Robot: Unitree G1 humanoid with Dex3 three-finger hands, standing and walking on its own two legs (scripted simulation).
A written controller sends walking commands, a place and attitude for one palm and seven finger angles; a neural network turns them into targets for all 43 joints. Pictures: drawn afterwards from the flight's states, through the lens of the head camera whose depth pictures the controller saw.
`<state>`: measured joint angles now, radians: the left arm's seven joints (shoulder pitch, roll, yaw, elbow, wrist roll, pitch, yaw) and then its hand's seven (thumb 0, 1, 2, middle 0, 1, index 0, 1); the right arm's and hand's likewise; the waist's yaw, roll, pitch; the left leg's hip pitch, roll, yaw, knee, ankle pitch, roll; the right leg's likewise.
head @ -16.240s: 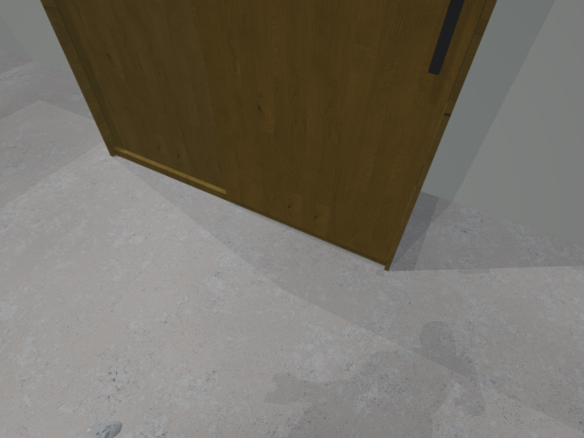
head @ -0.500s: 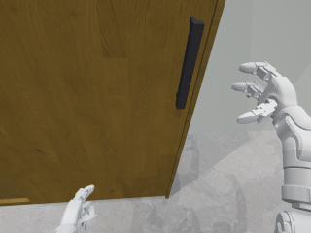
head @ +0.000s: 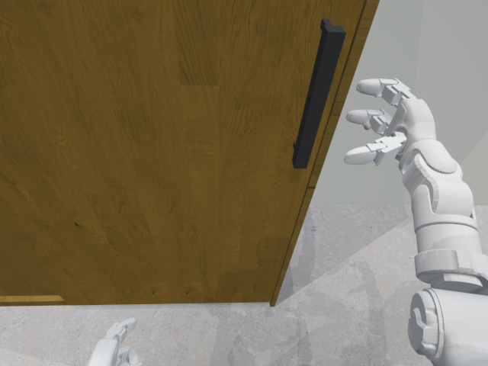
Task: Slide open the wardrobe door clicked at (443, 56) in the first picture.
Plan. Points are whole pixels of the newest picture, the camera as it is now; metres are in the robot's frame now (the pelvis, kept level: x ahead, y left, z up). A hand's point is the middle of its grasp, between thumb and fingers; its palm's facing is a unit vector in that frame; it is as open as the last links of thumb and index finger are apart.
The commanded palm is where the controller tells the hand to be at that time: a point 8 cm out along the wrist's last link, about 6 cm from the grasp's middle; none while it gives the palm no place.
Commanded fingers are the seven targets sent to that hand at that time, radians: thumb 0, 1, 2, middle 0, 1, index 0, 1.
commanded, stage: move the hooked fingers beside the handle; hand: right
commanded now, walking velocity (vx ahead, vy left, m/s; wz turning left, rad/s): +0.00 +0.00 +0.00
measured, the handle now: (311, 102) +0.49 -0.06 +0.22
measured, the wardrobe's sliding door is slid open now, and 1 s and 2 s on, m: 0.00 0.00 0.00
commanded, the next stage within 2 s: feel for the door with the fingertips in 1.12 s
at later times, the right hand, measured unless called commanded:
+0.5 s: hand (369, 123) +0.44 -0.15 +0.22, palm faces -0.08 +1.00 -0.02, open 14.0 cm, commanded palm +0.42 -0.19 +0.22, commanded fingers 0.00 0.50 -0.30 0.30 1.20 0.30 1.20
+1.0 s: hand (363, 123) +0.43 -0.14 +0.22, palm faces -0.10 +1.00 +0.00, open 14.0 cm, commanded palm +0.41 -0.19 +0.22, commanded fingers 0.00 0.50 -0.30 0.30 1.20 0.30 1.20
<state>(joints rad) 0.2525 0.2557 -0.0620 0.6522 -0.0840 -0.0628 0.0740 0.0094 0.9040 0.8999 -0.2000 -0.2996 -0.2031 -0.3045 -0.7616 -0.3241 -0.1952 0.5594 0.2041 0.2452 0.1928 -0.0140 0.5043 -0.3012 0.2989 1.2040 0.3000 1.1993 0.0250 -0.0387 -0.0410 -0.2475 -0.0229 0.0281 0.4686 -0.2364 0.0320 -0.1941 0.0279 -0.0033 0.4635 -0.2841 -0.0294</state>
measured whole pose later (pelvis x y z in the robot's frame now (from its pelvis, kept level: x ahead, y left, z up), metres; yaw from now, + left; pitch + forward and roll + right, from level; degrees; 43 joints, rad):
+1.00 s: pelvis +0.00 -0.01 +0.00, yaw +1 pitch +1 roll +0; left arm 0.29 0.24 -0.06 0.64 -0.08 -0.06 0.06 0.01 0.90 0.90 -0.20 -0.30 -0.20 -0.30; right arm -0.82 -0.31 -0.21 0.71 0.18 0.14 0.19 -0.01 0.50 -0.30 0.30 1.20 0.30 1.20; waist 0.03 -0.03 -0.05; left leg -0.26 -0.02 0.01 0.45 -0.21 0.02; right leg -0.20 0.03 -0.03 0.45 -0.27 -0.04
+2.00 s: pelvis +0.00 +0.00 +0.00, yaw +1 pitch +2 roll +0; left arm 0.32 0.26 -0.04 0.69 -0.07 -0.07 0.06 0.01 0.90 0.90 -0.20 -0.30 -0.20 -0.30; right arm -0.91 -0.26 -0.17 0.79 0.17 0.12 0.12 -0.01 0.50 -0.30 0.31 1.22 0.30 1.20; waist 0.03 -0.03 -0.04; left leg -0.27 -0.03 0.02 0.44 -0.21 0.03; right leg -0.22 0.02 -0.02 0.45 -0.27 -0.03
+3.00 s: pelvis -0.01 +0.00 +0.00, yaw +1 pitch +0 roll +0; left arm 0.24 0.23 -0.05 0.65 -0.06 -0.04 0.05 0.01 0.90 0.90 -0.20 -0.30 -0.20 -0.30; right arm -0.86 -0.17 -0.11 0.66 0.17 0.19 0.03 -0.01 0.51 -0.30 0.28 1.20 0.26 1.18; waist 0.02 -0.03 -0.04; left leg -0.24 -0.03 0.02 0.44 -0.20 0.04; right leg -0.19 0.02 -0.01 0.44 -0.26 -0.03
